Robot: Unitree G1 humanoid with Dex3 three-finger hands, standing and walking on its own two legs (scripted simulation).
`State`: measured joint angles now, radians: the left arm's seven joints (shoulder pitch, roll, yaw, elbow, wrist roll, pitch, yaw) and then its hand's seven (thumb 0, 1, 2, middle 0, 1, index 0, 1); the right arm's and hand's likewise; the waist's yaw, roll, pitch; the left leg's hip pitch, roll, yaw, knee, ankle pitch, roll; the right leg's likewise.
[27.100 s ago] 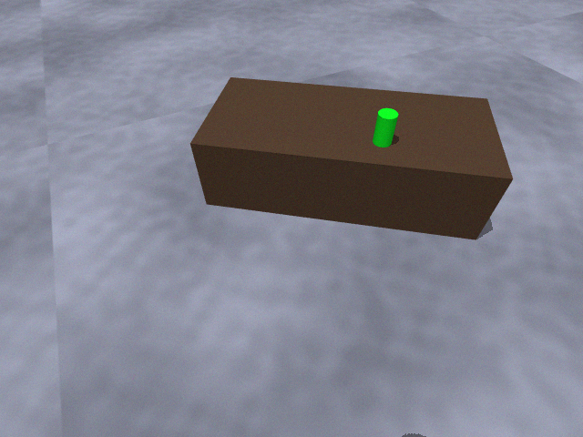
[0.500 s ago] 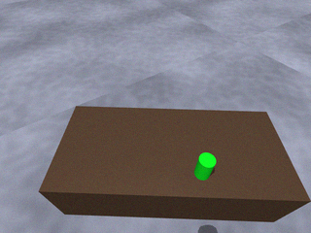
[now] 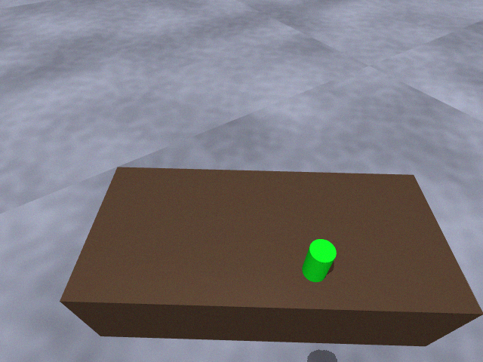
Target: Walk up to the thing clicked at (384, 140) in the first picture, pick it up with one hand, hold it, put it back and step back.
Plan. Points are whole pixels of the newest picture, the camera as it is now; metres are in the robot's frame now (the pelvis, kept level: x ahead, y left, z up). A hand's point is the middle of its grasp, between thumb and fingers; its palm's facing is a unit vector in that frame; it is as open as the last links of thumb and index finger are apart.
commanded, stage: stand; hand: right
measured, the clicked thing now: (318, 261) +0.49 -0.22 -0.36
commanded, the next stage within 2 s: step back in 0.88 s
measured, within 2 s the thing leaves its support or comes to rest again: neither
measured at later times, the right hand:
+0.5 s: hand out of the picture +0.06 -0.25 -0.16, palm faces -0.02 +0.94 -0.34, open 7.3 cm
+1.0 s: hand out of the picture +0.09 -0.26 -0.16, palm faces -0.01 +0.94 -0.35, open 7.3 cm
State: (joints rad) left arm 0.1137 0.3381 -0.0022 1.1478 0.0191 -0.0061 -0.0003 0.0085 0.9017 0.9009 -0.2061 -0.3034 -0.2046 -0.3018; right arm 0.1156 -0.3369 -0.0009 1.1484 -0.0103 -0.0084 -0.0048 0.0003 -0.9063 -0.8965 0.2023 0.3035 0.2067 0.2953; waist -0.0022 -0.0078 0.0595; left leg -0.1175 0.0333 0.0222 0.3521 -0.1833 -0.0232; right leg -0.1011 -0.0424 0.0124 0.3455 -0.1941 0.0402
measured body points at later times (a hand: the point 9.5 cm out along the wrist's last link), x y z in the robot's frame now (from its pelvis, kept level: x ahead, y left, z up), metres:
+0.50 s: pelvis +0.00 +0.00 +0.00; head +0.01 +0.00 +0.45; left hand +0.06 +0.30 -0.14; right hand +0.06 -0.30 -0.14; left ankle +0.01 +0.13 -0.75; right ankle +0.00 -0.15 -0.75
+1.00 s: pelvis -0.01 -0.01 -0.01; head +0.03 +0.00 +0.44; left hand +0.08 +0.30 -0.14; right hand +0.09 -0.31 -0.14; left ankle +0.01 +0.13 -0.75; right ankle +0.00 -0.15 -0.75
